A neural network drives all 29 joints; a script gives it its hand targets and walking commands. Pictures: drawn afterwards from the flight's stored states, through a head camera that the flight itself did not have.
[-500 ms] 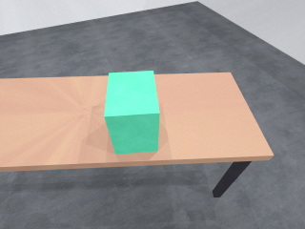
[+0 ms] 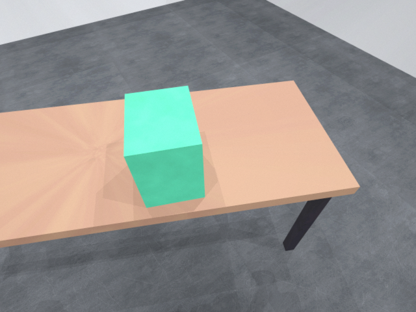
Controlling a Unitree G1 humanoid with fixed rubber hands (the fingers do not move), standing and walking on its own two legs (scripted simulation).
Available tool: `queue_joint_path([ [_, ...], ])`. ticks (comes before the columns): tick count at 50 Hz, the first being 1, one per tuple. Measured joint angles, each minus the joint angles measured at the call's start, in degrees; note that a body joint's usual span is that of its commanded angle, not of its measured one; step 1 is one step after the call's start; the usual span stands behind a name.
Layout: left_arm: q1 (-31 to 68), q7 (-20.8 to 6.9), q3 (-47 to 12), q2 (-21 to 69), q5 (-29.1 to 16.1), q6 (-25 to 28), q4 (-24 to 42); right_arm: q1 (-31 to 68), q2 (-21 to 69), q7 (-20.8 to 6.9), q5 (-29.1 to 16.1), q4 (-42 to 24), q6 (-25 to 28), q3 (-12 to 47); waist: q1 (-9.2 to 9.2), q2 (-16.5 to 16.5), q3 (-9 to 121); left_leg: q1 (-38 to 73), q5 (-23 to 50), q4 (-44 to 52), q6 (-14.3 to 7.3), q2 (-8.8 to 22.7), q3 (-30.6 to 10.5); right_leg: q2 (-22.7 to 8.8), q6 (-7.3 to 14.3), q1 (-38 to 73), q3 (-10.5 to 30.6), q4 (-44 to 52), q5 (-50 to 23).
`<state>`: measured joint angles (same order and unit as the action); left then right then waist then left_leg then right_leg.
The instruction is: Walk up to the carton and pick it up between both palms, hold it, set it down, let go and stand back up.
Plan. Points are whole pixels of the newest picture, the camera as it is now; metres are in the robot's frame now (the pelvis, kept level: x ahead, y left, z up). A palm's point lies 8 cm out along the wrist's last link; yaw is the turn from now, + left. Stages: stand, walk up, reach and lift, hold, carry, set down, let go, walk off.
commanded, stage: walk up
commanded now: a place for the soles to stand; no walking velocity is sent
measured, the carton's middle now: (166, 148) +0.52 +0.10 -0.04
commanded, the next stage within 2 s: reach and lift in 0.44 s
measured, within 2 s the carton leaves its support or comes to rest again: neither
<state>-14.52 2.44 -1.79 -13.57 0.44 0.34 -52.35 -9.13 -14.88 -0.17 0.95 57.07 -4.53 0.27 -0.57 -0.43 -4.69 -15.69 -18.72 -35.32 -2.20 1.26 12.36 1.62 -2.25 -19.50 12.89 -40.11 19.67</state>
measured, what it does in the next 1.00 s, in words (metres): stands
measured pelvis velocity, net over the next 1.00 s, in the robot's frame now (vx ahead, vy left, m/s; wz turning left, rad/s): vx -0.03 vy -0.02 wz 0.07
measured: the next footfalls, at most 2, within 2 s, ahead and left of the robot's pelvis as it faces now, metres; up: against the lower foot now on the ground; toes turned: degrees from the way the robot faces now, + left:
none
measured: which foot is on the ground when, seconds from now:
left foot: down 0.00-1.00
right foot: down 0.00-1.00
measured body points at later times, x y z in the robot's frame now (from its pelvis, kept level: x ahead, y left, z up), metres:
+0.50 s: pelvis +0.00 +0.01 +0.00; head +0.04 +0.00 +0.44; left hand +0.10 +0.26 -0.14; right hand +0.05 -0.25 -0.16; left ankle +0.01 +0.10 -0.72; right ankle +0.02 -0.13 -0.72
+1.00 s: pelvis -0.03 -0.02 -0.02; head +0.00 -0.01 +0.43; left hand +0.13 +0.24 -0.12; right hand +0.13 -0.21 -0.13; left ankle +0.01 +0.10 -0.72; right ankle +0.02 -0.13 -0.72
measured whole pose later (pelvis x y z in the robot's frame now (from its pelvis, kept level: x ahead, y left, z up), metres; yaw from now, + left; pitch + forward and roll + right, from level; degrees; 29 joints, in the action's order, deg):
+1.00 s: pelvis -0.03 -0.02 -0.02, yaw +4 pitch -5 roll +0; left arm -5.3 -2.0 1.1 -15.6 4.4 -21.6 -29.7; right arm -6.5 -3.7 1.9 0.4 43.8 1.7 -2.4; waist -1.3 -1.6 -8.5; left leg -20.8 -20.7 -46.2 -0.1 4.3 5.5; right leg 0.1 0.9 -20.4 -1.8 -45.6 20.7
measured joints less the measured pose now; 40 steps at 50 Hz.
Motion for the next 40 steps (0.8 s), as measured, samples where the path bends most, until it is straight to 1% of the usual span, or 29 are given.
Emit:
queue_joint_path([
  [3,0.0,0.0,0.0,-0.2,-0.1,-0.2,0.4,-0.5,-0.3,0.0,0.0,-0.4,0.2,-0.1,-0.04,-0.2,0.1,0.0,0.0,0.2,-0.2,-0.1,0.6,0.0,-0.2,-0.3,0.6,0.0,-0.1],
  [5,0.0,0.0,0.1,-0.5,0.0,-0.3,0.7,-0.8,-0.2,0.1,-0.1,-0.5,0.4,0.0,0.06,-0.6,0.1,0.2,-0.2,0.2,-0.4,-0.1,1.2,0.0,0.1,-0.7,1.0,-0.7,0.1],
  [8,-0.2,0.2,0.6,-0.8,0.1,-0.4,1.4,-0.7,0.0,0.1,-0.2,-0.5,0.3,0.1,0.67,-1.2,-0.2,0.6,-1.0,-0.8,-0.5,0.5,2.6,-0.6,1.4,-1.5,-1.0,-2.5,0.2],
  [9,-0.4,0.2,0.7,-0.8,0.1,-0.4,1.5,-0.6,0.0,0.1,-0.2,-0.5,0.2,0.2,0.75,-1.2,-0.2,0.6,-1.5,-1.4,-0.3,0.9,3.0,-0.7,1.4,-1.4,-1.7,-2.7,0.9],
  [11,-0.5,0.1,0.7,-0.6,0.2,-0.4,1.5,-0.5,0.0,-0.1,-0.2,-0.5,0.0,0.4,0.4,-0.6,-0.4,0.6,-2.2,-2.5,0.0,1.7,3.0,-0.3,0.4,-1.0,-2.1,-2.5,0.9],
  [13,-0.4,-0.1,0.5,-0.2,0.1,-0.2,1.6,-0.5,-0.1,-0.3,-0.1,-0.8,-0.4,0.6,-0.03,-0.1,-0.3,0.4,-2.5,-3.1,0.3,2.2,2.7,0.0,0.5,-0.8,-2.5,-2.3,0.8],
  [16,0.0,-0.2,0.2,0.3,-0.1,-0.1,1.7,-1.0,-0.3,-0.5,-0.1,-1.3,-0.5,0.7,-0.43,0.3,0.1,0.0,-2.3,-2.7,0.4,1.9,2.3,-0.3,0.7,-0.8,-2.8,-1.6,0.7],
  [20,0.7,-0.2,-0.3,0.6,-0.2,-0.3,1.3,-1.7,-0.2,-0.4,-0.3,-1.2,0.6,0.8,-0.29,0.1,0.5,1.2,-1.0,0.3,-0.2,1.0,3.0,-0.9,0.2,-0.1,-2.1,0.6,-0.5],
  [23,1.1,-0.1,-0.1,0.1,-0.1,-0.4,1.4,-2.2,0.4,-0.2,-0.5,-0.9,1.2,0.9,0.11,-0.7,0.5,2.0,-0.9,0.9,-0.6,1.0,3.9,-0.9,0.9,-0.3,-2.0,0.2,-0.7],
  [24,2.1,-0.4,-0.4,-0.2,-0.8,-2.8,1.6,-2.1,0.8,-0.8,0.6,0.0,2.3,-0.6,-0.26,-0.5,1.3,-0.1,-1.5,-0.8,-0.2,1.1,2.9,-1.6,2.1,-1.5,-4.3,-0.4,0.3],
  [25,4.4,-0.5,-0.9,-0.6,-1.5,-6.7,2.0,-1.4,1.1,-2.0,1.9,0.9,3.7,-2.5,-0.93,-0.2,1.5,-2.6,-2.3,-3.3,0.0,1.2,1.4,-2.2,2.8,-3.1,-6.3,-1.8,1.1],
  [26,7.4,-0.5,-1.2,-1.0,-1.9,-11.2,2.5,-0.3,1.3,-3.2,3.1,1.6,4.7,-4.1,-1.5,0.0,0.8,-4.9,-3.0,-5.9,-0.1,1.0,-0.1,-2.8,3.0,-4.3,-7.9,-3.6,1.8],
  [28,12.8,-1.3,-0.5,-1.2,-1.2,-19.7,6.2,2.2,1.2,-4.8,3.5,0.9,5.2,-6.3,-1.51,0.5,-1.4,-8.4,-4.1,-10.5,-0.2,1.0,-2.3,-3.4,2.1,-6.3,-10.1,-6.9,2.7],
  [30,16.0,-3.0,0.7,-0.9,0.8,-26.1,13.2,5.1,0.8,-4.8,1.8,-1.4,4.9,-7.6,-0.89,1.2,-3.5,-10.9,-5.4,-14.7,0.0,1.8,-3.6,-2.9,0.7,-7.7,-11.2,-9.2,3.2],
  [31,16.8,-3.9,1.4,-0.7,1.9,-28.4,16.8,6.6,0.7,-4.4,0.6,-2.7,4.7,-7.9,-0.71,1.5,-4.3,-11.7,-6.1,-16.4,0.1,2.4,-4.0,-2.5,0.4,-8.1,-11.6,-10.1,3.4],
  [33,17.3,-5.3,2.5,-0.4,3.9,-31.1,23.0,9.0,0.5,-3.6,-1.9,-5.2,4.7,-7.7,-0.69,2.0,-5.3,-12.4,-7.1,-18.9,0.4,3.5,-4.9,-1.6,0.6,-8.1,-12.3,-11.3,3.8],
  [35,16.8,-6.1,3.0,-0.1,5.6,-32.1,26.9,10.2,0.7,-3.0,-3.9,-7.5,4.7,-6.5,-0.87,2.2,-5.4,-12.0,-7.5,-19.9,0.5,4.1,-5.6,-0.9,1.1,-7.1,-13.0,-11.5,4.0],
  [37,15.5,-6.3,3.0,0.1,6.7,-31.7,28.7,10.2,1.3,-2.5,-4.8,-9.7,4.6,-5.1,-1.1,1.9,-5.2,-10.3,-7.3,-19.2,0.7,4.3,-6.1,-0.7,1.4,-5.2,-13.5,-10.5,3.8],
  [40,12.8,-6.1,2.5,-0.2,7.3,-29.9,28.7,8.8,3.1,-1.3,-4.5,-11.6,4.4,-3.4,-1.49,0.6,-4.1,-7.4,-5.9,-16.3,1.1,3.8,-6.5,-1.1,1.9,-2.3,-14.1,-8.3,3.1],
])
